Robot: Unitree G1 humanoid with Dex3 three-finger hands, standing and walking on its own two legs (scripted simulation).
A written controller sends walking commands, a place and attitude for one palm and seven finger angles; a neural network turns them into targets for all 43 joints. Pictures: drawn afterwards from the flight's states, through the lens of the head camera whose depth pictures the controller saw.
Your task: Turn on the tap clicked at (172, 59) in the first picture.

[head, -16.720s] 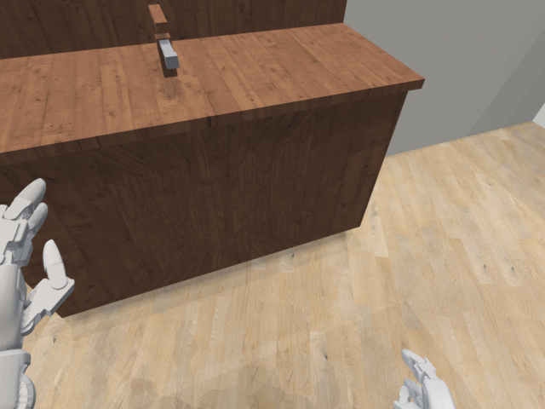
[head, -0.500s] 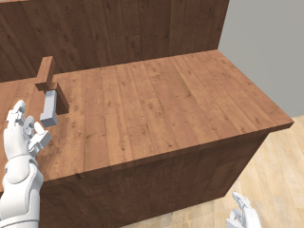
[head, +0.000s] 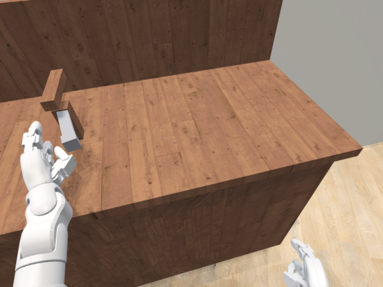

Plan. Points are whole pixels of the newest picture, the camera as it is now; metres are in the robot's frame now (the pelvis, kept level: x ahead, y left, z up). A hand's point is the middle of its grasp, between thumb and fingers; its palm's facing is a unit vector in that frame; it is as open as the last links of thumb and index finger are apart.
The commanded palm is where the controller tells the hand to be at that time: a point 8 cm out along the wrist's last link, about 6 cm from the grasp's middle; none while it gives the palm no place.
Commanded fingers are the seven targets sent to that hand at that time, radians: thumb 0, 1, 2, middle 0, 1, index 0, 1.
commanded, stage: push the lever round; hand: left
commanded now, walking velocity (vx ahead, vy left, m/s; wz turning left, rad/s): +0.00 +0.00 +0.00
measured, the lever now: (71, 142) +0.34 +0.29 +0.14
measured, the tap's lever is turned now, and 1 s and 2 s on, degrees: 15 45 67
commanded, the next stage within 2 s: none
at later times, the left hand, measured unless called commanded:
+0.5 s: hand (90, 152) +0.33 +0.25 +0.13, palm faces +0.67 -0.74 -0.06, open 7.6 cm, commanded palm +0.28 +0.27 +0.13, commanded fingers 0.00 0.90 0.90 -0.15 -0.15 -0.15 -0.15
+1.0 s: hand (111, 142) +0.36 +0.22 +0.13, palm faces +0.73 -0.68 -0.06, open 7.6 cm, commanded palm +0.31 +0.24 +0.13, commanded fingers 0.00 0.90 0.90 -0.15 -0.15 -0.15 -0.15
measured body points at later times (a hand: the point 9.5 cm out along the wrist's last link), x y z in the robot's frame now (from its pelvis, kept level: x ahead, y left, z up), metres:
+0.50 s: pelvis +0.00 +0.00 +0.00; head -0.01 -0.02 +0.45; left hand +0.29 +0.28 +0.14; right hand +0.20 -0.22 -0.09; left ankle -0.01 +0.12 -0.73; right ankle +0.03 -0.07 -0.73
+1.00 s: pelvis +0.01 +0.00 +0.00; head +0.01 -0.01 +0.45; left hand +0.32 +0.25 +0.14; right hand +0.22 -0.21 -0.10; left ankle -0.01 +0.12 -0.73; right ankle +0.03 -0.07 -0.73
